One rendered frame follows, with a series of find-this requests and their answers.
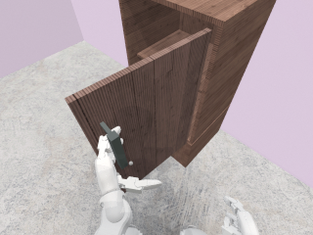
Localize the right robot shin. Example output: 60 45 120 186
187 225 197 229

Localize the handle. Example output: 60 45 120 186
100 121 128 169

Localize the robot left forearm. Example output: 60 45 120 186
94 190 133 235

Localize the cupboard door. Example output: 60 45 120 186
65 28 212 193

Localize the right robot hand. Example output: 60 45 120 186
221 195 259 235

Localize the left robot hand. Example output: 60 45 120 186
95 126 162 196

